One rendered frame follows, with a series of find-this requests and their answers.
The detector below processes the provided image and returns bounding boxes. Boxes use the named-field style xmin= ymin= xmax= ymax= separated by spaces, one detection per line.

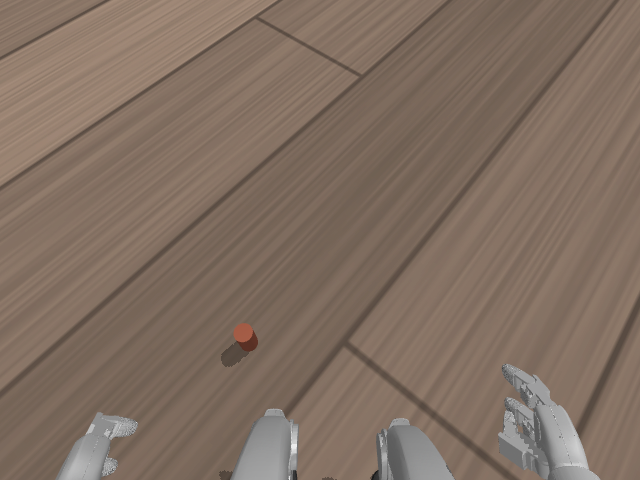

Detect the left robot hand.
xmin=55 ymin=412 xmax=138 ymax=480

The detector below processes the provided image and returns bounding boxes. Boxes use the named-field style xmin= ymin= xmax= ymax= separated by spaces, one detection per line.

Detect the right robot hand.
xmin=498 ymin=364 xmax=589 ymax=480

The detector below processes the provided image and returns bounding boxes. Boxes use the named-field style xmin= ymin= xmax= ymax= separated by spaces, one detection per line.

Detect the can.
xmin=233 ymin=323 xmax=258 ymax=352

